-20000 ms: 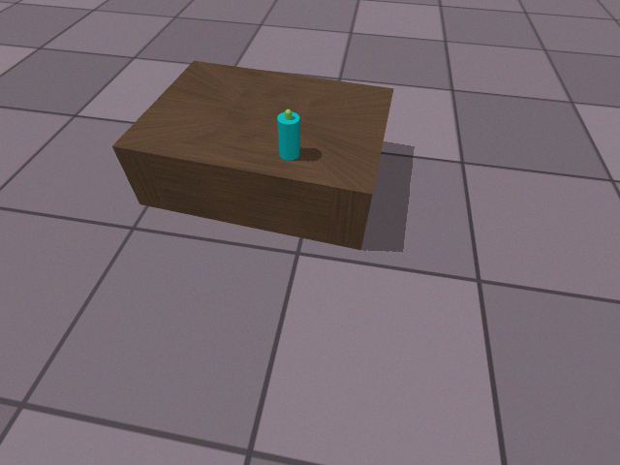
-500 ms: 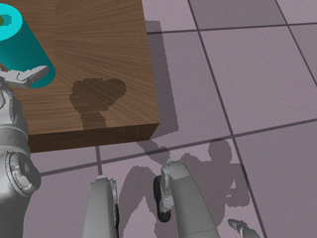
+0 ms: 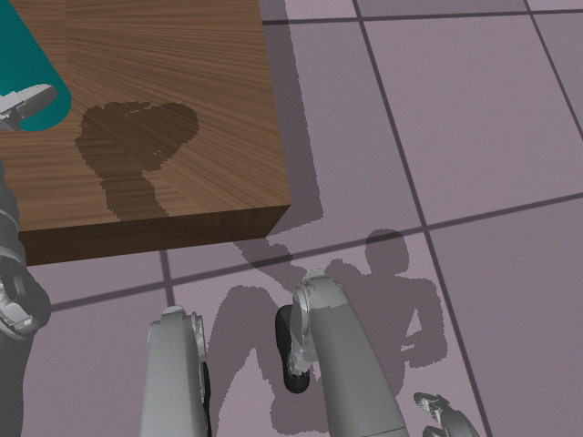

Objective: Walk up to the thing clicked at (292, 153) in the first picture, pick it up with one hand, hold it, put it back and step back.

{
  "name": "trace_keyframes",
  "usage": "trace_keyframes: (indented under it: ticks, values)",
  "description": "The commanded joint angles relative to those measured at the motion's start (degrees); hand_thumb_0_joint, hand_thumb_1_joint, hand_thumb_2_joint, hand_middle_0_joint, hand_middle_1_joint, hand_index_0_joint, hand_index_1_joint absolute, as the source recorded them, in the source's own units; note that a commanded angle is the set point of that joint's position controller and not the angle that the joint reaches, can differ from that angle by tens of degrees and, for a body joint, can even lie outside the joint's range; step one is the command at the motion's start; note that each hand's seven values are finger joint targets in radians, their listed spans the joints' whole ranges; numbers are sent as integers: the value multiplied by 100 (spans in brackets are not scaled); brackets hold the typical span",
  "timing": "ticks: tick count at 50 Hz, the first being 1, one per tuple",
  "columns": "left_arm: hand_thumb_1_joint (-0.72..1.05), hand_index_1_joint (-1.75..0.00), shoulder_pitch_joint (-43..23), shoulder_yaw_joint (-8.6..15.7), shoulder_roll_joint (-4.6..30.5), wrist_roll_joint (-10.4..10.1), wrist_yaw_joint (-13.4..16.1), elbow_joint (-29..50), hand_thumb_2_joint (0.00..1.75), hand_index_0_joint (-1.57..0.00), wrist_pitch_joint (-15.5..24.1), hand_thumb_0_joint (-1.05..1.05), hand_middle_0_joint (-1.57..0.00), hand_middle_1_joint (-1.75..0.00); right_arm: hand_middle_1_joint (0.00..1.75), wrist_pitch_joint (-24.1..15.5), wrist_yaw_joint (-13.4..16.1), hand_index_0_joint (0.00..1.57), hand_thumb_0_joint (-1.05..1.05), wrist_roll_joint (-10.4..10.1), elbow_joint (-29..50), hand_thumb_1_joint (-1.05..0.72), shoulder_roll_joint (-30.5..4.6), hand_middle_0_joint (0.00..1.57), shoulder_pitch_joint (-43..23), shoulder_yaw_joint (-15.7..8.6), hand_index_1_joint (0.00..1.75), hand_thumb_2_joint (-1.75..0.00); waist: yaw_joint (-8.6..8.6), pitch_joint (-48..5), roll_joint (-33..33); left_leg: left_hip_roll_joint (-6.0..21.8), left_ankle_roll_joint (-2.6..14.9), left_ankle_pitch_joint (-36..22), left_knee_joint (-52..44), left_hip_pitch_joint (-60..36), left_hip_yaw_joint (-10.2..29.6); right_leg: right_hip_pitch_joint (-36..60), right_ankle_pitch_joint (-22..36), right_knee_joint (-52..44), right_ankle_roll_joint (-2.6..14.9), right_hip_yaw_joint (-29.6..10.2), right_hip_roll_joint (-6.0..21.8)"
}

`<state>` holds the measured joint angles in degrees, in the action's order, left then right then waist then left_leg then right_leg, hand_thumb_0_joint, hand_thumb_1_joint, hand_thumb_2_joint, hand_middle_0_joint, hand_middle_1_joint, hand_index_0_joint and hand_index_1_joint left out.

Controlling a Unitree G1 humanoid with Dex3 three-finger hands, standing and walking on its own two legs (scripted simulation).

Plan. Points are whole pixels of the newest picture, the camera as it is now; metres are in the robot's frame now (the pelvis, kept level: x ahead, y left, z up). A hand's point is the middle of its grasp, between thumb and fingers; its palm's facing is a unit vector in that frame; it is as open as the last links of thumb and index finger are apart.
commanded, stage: lower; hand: left
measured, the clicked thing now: out of the picture +0.56 +0.24 +0.04
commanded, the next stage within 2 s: loosen in 1.30 s
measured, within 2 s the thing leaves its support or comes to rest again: rests again in 1.72 s
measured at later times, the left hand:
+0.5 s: hand (16, 90) +0.57 +0.26 -0.06, palm faces +0.36 -0.93 -0.01, open 11.4 cm
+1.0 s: hand (29, 98) +0.58 +0.26 -0.10, palm faces +0.33 -0.95 -0.01, open 11.4 cm
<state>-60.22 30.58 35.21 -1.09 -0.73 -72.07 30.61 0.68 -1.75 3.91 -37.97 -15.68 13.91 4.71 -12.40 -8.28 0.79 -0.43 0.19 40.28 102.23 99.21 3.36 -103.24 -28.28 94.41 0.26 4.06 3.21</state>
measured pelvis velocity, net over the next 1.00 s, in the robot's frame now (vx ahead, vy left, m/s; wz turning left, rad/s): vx -0.03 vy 0.01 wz -0.02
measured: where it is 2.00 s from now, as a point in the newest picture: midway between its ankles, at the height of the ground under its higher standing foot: (247, 390)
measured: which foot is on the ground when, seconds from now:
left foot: down 0.00-1.00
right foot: down 0.00-1.00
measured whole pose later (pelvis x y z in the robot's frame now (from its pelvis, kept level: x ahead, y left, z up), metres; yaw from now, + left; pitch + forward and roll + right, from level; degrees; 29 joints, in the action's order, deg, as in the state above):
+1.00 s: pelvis -0.03 +0.01 -0.10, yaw -1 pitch +38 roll -7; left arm -71.3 31.3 44.2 3.9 -0.7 -74.7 26.9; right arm 3.0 -2.9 6.2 -35.3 -17.9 14.6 7.9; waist -16.9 -3.4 0.7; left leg -2.0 1.1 41.9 122.3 118.7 4.3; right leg -121.7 -28.3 111.9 -0.5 4.3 4.8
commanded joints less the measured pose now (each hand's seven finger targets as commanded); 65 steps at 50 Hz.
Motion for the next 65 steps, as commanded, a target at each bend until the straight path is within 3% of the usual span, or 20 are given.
trace_keyframes:
  ticks: [1,5,7,15,16,20,29,30,33,37,38,40,41,47,48,49,54,57,59,65]
  values:
    - [9,-140,-2351,69,1517,-26,-11,1175,122,-128,403,0,-129,-138,30,-39,68,20,0,29,43,-94,-1222,20,1333,-367,30,-91,-10,-4055,1388,22,19,-2238,-1221,-2180,30,2683,1372,-550,288,-203,-144]
    - [7,-141,-2238,42,1394,59,68,628,124,-129,426,0,-129,-139,30,-44,45,20,0,80,67,-93,-1180,20,1289,-312,30,-91,-183,-3436,990,-19,85,-1609,-922,-1118,-55,2514,1071,-392,237,-235,-140]
    - [7,-143,-2345,151,1635,115,77,808,125,-131,510,0,-130,-142,30,-28,21,20,0,110,85,-93,-1247,20,1299,-320,30,-91,-83,-3695,1218,-17,53,-1756,-857,-1383,-18,2288,1062,-225,263,-203,-125]
    - [9,-146,-2895,194,2022,236,70,1064,128,-132,528,0,-133,-144,30,31,-12,20,0,157,147,-94,-1361,20,1337,-324,30,-91,-138,-4111,1604,-36,20,-1558,-577,-1321,-58,2053,898,182,244,-193,-102]
    - [11,-146,-2798,57,1765,217,50,799,128,-133,491,0,-133,-144,30,48,-23,20,0,154,141,-93,-1356,20,1341,-284,30,-91,-215,-3950,1600,-21,-6,-1622,-577,-1335,-4,1877,905,258,258,-133,-95]
    - [12,-144,-3288,231,2180,270,91,1353,127,-131,484,0,-131,-142,30,91,-16,20,0,193,109,-93,-1402,20,1468,-288,30,-91,-249,-4328,1741,-40,4,-1744,-328,-1163,-62,2037,1112,468,241,-154,-79]
    - [10,-145,-3083,217,2262,391,57,786,128,-132,245,0,-132,-143,30,158,-35,20,0,203,113,-92,-1480,20,1444,-234,30,-91,-327,-3773,1514,-52,62,-1205,-76,-518,-89,1584,644,622,198,-88,-73]
    - [11,-144,-3092,76,2093,382,17,643,127,-132,225,0,-132,-143,30,158,-36,20,0,201,117,-93,-1483,20,1429,-213,30,-91,-415,-3675,1467,-44,63,-1113,-63,-489,-58,1459,559,635,191,-67,-64]
    - [11,-145,-3346,288,2452,349,5,1004,128,-134,226,0,-133,-144,30,174,-30,20,0,200,178,-92,-1502,20,1465,-191,30,-91,-358,-4015,1512,-56,76,-1217,76,-375,-93,1699,701,785,175,-87,-62]
    - [13,-145,-3191,71,2122,395,12,590,129,-133,92,0,-133,-144,30,188,-39,20,0,206,170,-92,-1482,20,1466,-155,30,-91,-455,-3659,1417,-62,89,-1012,121,-99,-94,1517,542,795,167,-73,-68]
    - [13,-145,-3422,214,2464,442,42,1047,129,-132,144,0,-132,-143,30,192,-34,20,0,227,184,-92,-1534,20,1488,-175,30,-91,-426,-3832,1621,-47,83,-1102,157,-227,-88,1474,612,820,172,-57,-74]
    - [13,-144,-3405,194,2462,461,6,1036,128,-133,126,0,-132,-143,30,204,-34,20,0,229,194,-91,-1555,20,1531,-168,30,-90,-401,-4025,1729,-52,58,-1288,190,-437,-70,1471,752,897,191,-43,-69]
    - [13,-144,-3452,-12,2264,463,-29,927,127,-133,116,0,-132,-143,30,224,-44,20,0,232,179,-92,-1548,20,1531,-137,30,-90,-513,-3920,1792,-53,41,-1298,195,-426,-34,1379,746,939,197,-18,-50]
    - [14,-144,-3524,153,2478,450,6,1123,128,-131,65,0,-131,-142,30,254,-39,20,0,252,187,-91,-1593,20,1599,-101,30,-90,-463,-4033,1989,-54,16,-1533,304,-526,-12,1319,909,1085,214,24,-44]
    - [13,-143,-3468,-57,2142,447,-2,845,128,-131,28,0,-131,-142,30,256,-56,20,0,245,186,-91,-1577,20,1535,-72,30,-90,-533,-3672,1931,-50,-2,-1447,244,-447,62,1060,788,1108,224,67,-28]
    - [13,-143,-3454,116,2345,472,34,951,128,-131,36,0,-131,-142,30,259,-64,20,0,254,209,-91,-1631,20,1560,-94,30,-90,-535,-3683,1950,-36,-4,-1434,238,-452,98,983,774,1137,222,104,-40]
    - [14,-143,-3640,-110,2189,496,10,1031,127,-132,60,0,-131,-142,30,273,-84,20,0,283,204,-91,-1656,20,1533,-71,30,-90,-638,-3677,2091,-27,-19,-1416,321,-604,150,758,744,1203,224,130,-29]
    - [12,-143,-3615,141,2496,495,49,1036,127,-132,31,0,-132,-142,30,302,-86,20,0,298,217,-91,-1652,20,1583,-31,30,-90,-573,-3844,1937,-59,21,-1500,462,-328,60,1099,867,1240,201,98,-34]
    - [11,-143,-3593,6,2235,476,46,919,127,-132,11,0,-132,-142,30,306,-110,20,0,304,251,-91,-1661,20,1536,-30,30,-90,-642,-3689,1941,-55,8,-1478,464,-310,76,959,829,1272,199,117,-19]
    - [15,-144,-3661,32,2459,559,42,985,129,-132,17,0,-132,-142,30,340,-118,20,0,321,251,-91,-1695,20,1567,-23,30,-90,-668,-3773,1964,-66,44,-1215,515,-147,50,1022,680,1275,177,123,-35]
